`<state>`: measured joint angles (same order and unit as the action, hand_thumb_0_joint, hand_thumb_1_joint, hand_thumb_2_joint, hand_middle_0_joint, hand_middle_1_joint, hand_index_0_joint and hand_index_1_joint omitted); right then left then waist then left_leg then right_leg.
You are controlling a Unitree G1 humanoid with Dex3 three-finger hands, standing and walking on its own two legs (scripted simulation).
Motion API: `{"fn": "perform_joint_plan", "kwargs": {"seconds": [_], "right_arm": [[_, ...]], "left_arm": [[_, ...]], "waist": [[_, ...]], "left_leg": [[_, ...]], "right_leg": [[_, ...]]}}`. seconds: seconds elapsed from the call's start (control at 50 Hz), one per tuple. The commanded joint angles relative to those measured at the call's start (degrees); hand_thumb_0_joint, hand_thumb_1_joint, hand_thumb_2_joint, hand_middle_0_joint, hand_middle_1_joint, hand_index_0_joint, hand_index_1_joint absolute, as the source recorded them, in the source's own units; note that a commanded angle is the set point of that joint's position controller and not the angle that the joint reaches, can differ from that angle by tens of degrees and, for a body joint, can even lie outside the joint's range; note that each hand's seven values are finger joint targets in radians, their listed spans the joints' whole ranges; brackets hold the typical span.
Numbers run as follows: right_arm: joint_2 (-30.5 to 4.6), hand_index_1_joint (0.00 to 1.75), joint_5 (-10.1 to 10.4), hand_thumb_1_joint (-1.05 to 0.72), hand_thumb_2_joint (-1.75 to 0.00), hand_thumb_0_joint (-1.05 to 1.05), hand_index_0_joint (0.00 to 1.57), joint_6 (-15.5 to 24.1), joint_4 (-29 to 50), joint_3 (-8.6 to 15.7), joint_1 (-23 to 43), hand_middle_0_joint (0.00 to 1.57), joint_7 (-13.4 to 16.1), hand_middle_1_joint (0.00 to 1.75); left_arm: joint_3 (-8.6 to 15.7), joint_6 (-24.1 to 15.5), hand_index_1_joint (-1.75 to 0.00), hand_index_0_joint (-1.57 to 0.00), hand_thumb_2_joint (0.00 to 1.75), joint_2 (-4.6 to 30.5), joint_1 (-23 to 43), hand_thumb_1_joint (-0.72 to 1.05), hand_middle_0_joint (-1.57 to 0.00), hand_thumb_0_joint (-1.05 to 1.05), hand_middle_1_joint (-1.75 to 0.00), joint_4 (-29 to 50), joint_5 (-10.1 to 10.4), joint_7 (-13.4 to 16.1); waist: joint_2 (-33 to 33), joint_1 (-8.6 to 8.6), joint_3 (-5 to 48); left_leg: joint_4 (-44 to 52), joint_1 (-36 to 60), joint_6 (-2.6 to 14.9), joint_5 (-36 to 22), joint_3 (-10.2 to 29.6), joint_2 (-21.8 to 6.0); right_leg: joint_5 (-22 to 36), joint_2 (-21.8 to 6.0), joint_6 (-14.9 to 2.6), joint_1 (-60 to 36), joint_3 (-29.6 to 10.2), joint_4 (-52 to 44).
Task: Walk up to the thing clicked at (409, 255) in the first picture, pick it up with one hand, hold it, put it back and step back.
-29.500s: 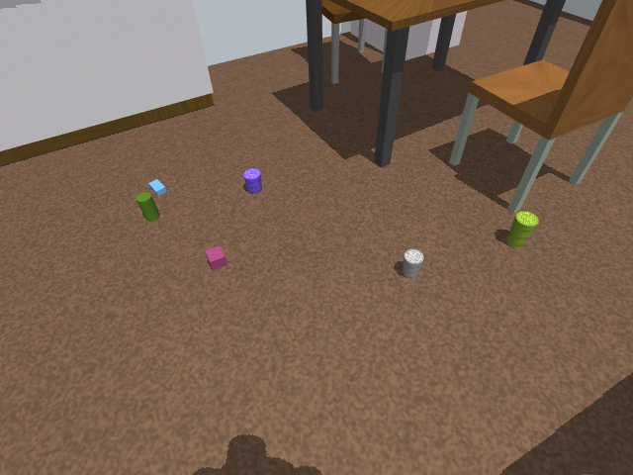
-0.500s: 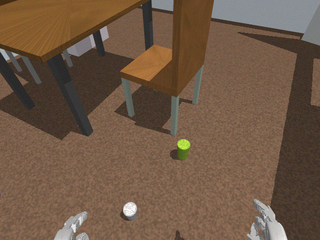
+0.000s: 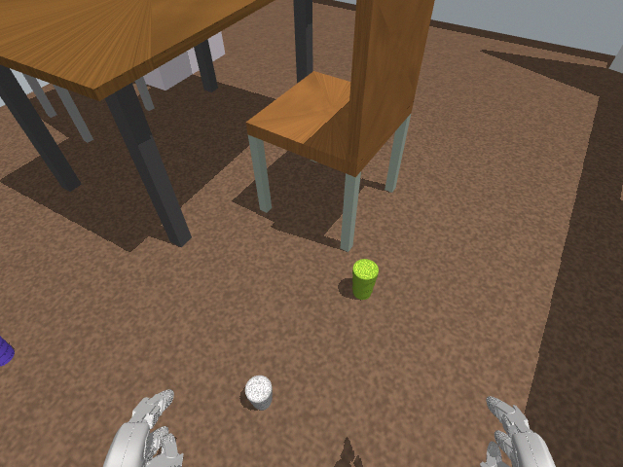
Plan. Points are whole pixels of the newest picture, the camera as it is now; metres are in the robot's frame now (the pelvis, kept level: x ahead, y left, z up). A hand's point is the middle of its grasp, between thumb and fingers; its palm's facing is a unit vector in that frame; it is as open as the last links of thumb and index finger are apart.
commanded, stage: stand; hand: left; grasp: from above
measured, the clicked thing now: (260, 394) +0.45 +0.18 -0.67
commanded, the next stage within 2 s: none
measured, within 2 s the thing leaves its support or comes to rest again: neither
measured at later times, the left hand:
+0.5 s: hand out of the picture +0.06 +0.23 -0.11, palm faces +0.06 -0.94 -0.32, open 7.4 cm
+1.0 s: hand out of the picture +0.04 +0.23 -0.10, palm faces +0.06 -0.94 -0.34, open 7.4 cm
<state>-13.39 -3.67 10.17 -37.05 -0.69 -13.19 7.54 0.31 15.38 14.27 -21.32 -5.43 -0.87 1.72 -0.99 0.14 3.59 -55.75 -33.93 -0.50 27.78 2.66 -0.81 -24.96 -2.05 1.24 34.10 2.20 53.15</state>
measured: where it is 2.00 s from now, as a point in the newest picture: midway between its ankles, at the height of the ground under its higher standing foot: outside the picture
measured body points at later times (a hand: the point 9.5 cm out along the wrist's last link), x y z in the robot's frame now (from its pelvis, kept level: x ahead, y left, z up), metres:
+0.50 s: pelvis +0.01 +0.00 +0.05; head +0.01 +0.00 +0.50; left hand +0.05 +0.28 -0.09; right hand +0.09 -0.27 -0.09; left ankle +0.01 +0.13 -0.69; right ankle +0.02 -0.14 -0.69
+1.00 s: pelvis +0.00 -0.01 +0.06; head +0.01 -0.02 +0.51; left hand +0.04 +0.28 -0.08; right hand +0.07 -0.30 -0.08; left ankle +0.01 +0.13 -0.69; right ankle +0.02 -0.14 -0.69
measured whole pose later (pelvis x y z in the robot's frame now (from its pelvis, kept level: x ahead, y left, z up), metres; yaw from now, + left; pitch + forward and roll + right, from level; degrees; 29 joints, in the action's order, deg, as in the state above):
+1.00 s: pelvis +0.00 -0.01 +0.06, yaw +1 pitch -4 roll +0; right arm -17.8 -1.2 -0.3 -64.2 1.4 -9.2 1.0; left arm 2.5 0.2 17.1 -8.8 -66.3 -1.5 1.3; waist -1.3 -0.9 -3.6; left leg -22.2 -6.4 -1.4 12.0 3.3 -0.7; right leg -10.6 -2.1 0.9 6.7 3.8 21.3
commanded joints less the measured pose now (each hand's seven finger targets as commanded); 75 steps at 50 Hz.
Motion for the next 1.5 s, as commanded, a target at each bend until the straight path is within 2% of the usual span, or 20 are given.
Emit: {"fn": "perform_joint_plan", "kwargs": {"seconds": [0.0,0.02,0.06,0.1,0.14,0.18,0.26,0.32,0.34,0.44,0.52,0.66,0.72,0.76,0.84,1.1,1.14,1.32,1.4,1.48], "right_arm": [[-12.3,0.30,-2.0,-0.90,-0.90,0.00,0.20,-3.9,0.1,4.3,2.6,0.20,-4.4,0.30],[-11.6,0.30,-0.2,-0.90,-0.90,0.00,0.20,-4.2,-1.2,4.4,2.9,0.20,-5.3,0.30],[-12.3,0.30,0.6,-0.90,-0.90,0.00,0.20,-4.7,-2.3,4.9,4.1,0.20,-6.1,0.30],[-12.0,0.30,0.7,-0.90,-0.90,0.00,0.20,-5.3,-4.4,5.2,4.3,0.20,-6.4,0.30],[-12.3,0.30,0.4,-0.90,-0.90,0.00,0.20,-5.9,-5.9,5.4,5.2,0.20,-6.5,0.30],[-12.6,0.30,0.4,-0.90,-0.90,0.00,0.20,-6.5,-7.2,5.5,5.2,0.20,-6.4,0.30],[-13.0,0.30,0.8,-0.90,-0.90,0.00,0.20,-7.0,-10.7,5.5,4.2,0.20,-6.0,0.30],[-13.3,0.30,1.1,-0.90,-0.90,0.00,0.20,-7.3,-12.9,5.3,3.9,0.20,-5.7,0.30],[-13.6,0.30,1.2,-0.90,-0.90,0.00,0.20,-7.5,-13.7,5.3,4.5,0.20,-5.7,0.30],[-13.5,0.30,1.7,-0.90,-0.90,0.00,0.20,-8.3,-16.8,5.0,4.5,0.20,-5.4,0.30],[-13.5,0.30,2.1,-0.90,-0.90,0.00,0.20,-8.5,-18.9,4.6,4.2,0.20,-5.4,0.30],[-13.9,0.30,2.2,-0.90,-0.90,0.00,0.20,-9.1,-21.2,4.4,5.3,0.20,-5.7,0.30],[-14.2,0.30,2.1,-0.90,-0.90,0.00,0.20,-9.2,-21.9,4.3,5.8,0.20,-5.8,0.30],[-14.1,0.30,2.2,-0.90,-0.90,0.00,0.20,-9.1,-22.3,4.2,5.7,0.20,-5.8,0.30],[-14.1,0.30,2.2,-0.90,-0.90,0.00,0.20,-9.2,-22.8,4.0,6.1,0.20,-6.0,0.30],[-15.3,0.30,2.3,-0.90,-0.90,0.00,0.20,-8.9,-24.1,3.3,6.5,0.20,-5.8,0.30],[-15.7,0.30,2.4,-0.90,-0.90,0.00,0.20,-8.9,-24.5,3.2,6.3,0.20,-5.8,0.30],[-15.9,0.30,2.5,-0.90,-0.90,0.00,0.20,-8.8,-24.8,3.0,7.0,0.20,-5.8,0.30],[-16.0,0.30,2.5,-0.90,-0.90,0.00,0.20,-8.9,-24.8,3.0,7.5,0.20,-6.0,0.30],[-16.3,0.30,2.6,-0.90,-0.90,0.00,0.20,-8.7,-24.7,3.0,7.8,0.20,-6.0,0.30]], "left_arm": [[4.7,-12.2,-0.30,-0.20,0.90,10.9,7.2,0.90,-0.20,0.00,-0.30,-12.2,-3.4,0.6],[4.6,-12.8,-0.30,-0.20,0.90,11.3,8.1,0.90,-0.20,0.00,-0.30,-14.6,-3.1,0.5],[5.2,-13.0,-0.30,-0.20,0.90,10.6,8.8,0.90,-0.20,0.00,-0.30,-18.9,-2.2,0.4],[4.9,-13.6,-0.30,-0.20,0.90,9.9,9.9,0.90,-0.20,0.00,-0.30,-23.7,-2.0,0.5],[4.9,-14.3,-0.30,-0.20,0.90,9.9,10.7,0.90,-0.20,0.00,-0.30,-27.7,-2.0,0.5],[5.0,-14.9,-0.30,-0.20,0.90,9.9,11.3,0.90,-0.20,0.00,-0.30,-31.1,-2.0,0.5],[4.8,-15.8,-0.30,-0.20,0.90,10.3,10.8,0.90,-0.20,0.00,-0.30,-37.5,-1.6,0.6],[4.7,-15.8,-0.30,-0.20,0.90,10.6,11.2,0.90,-0.20,0.00,-0.30,-41.4,-1.2,0.8],[4.5,-15.8,-0.30,-0.20,0.90,10.6,10.6,0.90,-0.20,0.00,-0.30,-42.8,-1.0,0.8],[4.3,-15.9,-0.30,-0.20,0.90,11.8,10.9,0.90,-0.20,0.00,-0.30,-48.3,-0.9,0.9],[4.1,-16.2,-0.30,-0.20,0.90,12.6,11.7,0.90,-0.20,0.00,-0.30,-51.3,-0.9,0.9],[3.8,-16.1,-0.30,-0.20,0.90,13.0,12.7,0.90,-0.20,0.00,-0.30,-55.0,-1.0,0.5],[3.7,-16.1,-0.30,-0.20,0.90,13.1,13.1,0.90,-0.20,0.00,-0.30,-56.0,-1.0,0.4],[3.8,-16.3,-0.30,-0.20,0.90,13.4,13.3,0.90,-0.20,0.00,-0.30,-56.6,-0.8,0.4],[3.7,-16.4,-0.30,-0.20,0.90,13.9,13.7,0.90,-0.20,0.00,-0.30,-57.5,-0.8,0.3],[3.8,-16.4,-0.30,-0.20,0.90,14.8,15.8,0.90,-0.20,0.00,-0.30,-58.4,-0.4,0.0],[3.7,-16.4,-0.30,-0.20,0.90,14.6,15.9,0.90,-0.20,0.00,-0.30,-58.7,-0.3,-0.1],[3.8,-16.4,-0.30,-0.20,0.90,15.2,17.3,0.90,-0.20,0.00,-0.30,-58.5,-0.1,-0.2],[3.6,-16.5,-0.30,-0.20,0.90,15.1,17.1,0.90,-0.20,0.00,-0.30,-58.9,-0.2,-0.3],[3.8,-16.6,-0.30,-0.20,0.90,15.4,17.6,0.90,-0.20,0.00,-0.30,-58.5,-0.1,-0.4]], "waist": [[0.1,-0.83,4.2],[0.3,-1.53,4.6],[2.6,-2.27,4.7],[0.9,-2.25,3.5],[-0.4,-2.17,1.7],[-0.8,-2.03,0.2],[-0.8,-1.68,-0.4],[-1.4,-1.33,-1.5],[-1.6,-1.71,-2.1],[0.3,-1.15,-3.4],[1.0,-0.93,-4.0],[1.1,-1.14,-7.5],[0.4,-1.22,-7.2],[1.1,-1.13,-6.5],[1.8,-1.29,-6.8],[0.3,-1.24,-4.8],[0.0,-1.08,-5.0],[0.7,-0.92,-4.0],[1.3,-0.96,-5.2],[0.1,-0.83,-4.2]], "left_leg": [[14.6,8.5,4.64,-19.1,2.0,-0.7],[15.6,9.7,4.63,-18.0,2.0,-0.6],[15.9,11.6,4.33,-18.8,1.8,-0.9],[18.5,12.6,4.28,-18.2,3.1,-1.5],[21.3,12.5,4.34,-14.5,4.5,-2.2],[23.6,12.3,4.42,-13.6,5.5,-2.7],[25.2,16.1,3.96,-20.2,5.5,-3.0],[28.5,17.9,3.68,-23.0,6.1,-3.8],[28.9,18.3,3.56,-22.6,5.9,-3.6],[32.1,21.0,2.79,-20.6,5.2,-3.6],[33.9,23.2,2.40,-22.9,4.8,-3.7],[37.4,22.2,1.81,-15.5,5.0,-3.7],[38.1,22.0,1.86,-14.3,5.2,-3.9],[38.0,22.7,2.08,-15.8,5.2,-4.1],[37.7,24.1,1.73,-17.5,4.8,-4.0],[38.8,25.3,1.58,-23.0,4.5,-5.1],[38.8,24.8,1.60,-22.1,4.3,-5.1],[39.0,26.0,1.58,-25.1,4.0,-5.5],[39.6,25.5,1.48,-23.0,4.1,-5.4],[39.5,25.4,1.63,-23.7,4.0,-5.5]], "right_leg": [[11.8,-2.4,-4.93,-13.3,-5.8,-11.2],[12.2,-2.7,-4.43,-14.7,-5.2,-11.2],[12.8,-3.1,-4.06,-14.3,-5.2,-12.6],[12.0,-2.8,-3.18,-14.8,-4.5,-14.1],[9.2,-2.5,-2.64,-15.5,-4.0,-15.8],[9.7,-2.2,-2.37,-17.0,-3.5,-17.2],[15.1,-2.9,-2.53,-20.0,-3.7,-20.4],[16.8,-3.1,-2.37,-22.0,-3.4,-22.4],[16.8,-3.2,-2.33,-22.5,-3.2,-23.7],[16.3,-4.2,-1.97,-25.1,-3.5,-28.6],[17.7,-4.8,-1.91,-26.7,-3.9,-31.1],[11.6,-4.5,-1.49,-26.8,-3.7,-34.9],[11.7,-4.6,-1.49,-27.4,-3.9,-35.4],[13.0,-5.0,-1.59,-28.1,-4.2,-35.9],[11.5,-5.0,-1.38,-27.1,-4.2,-37.2],[17.9,-5.3,-1.67,-29.6,-4.0,-36.8],[18.0,-5.2,-1.63,-30.0,-4.1,-36.9],[20.5,-5.4,-1.80,-30.3,-4.0,-36.7],[17.3,-5.1,-1.57,-29.7,-3.7,-37.5],[19.6,-5.5,-1.82,-30.6,-4.0,-37.3]]}}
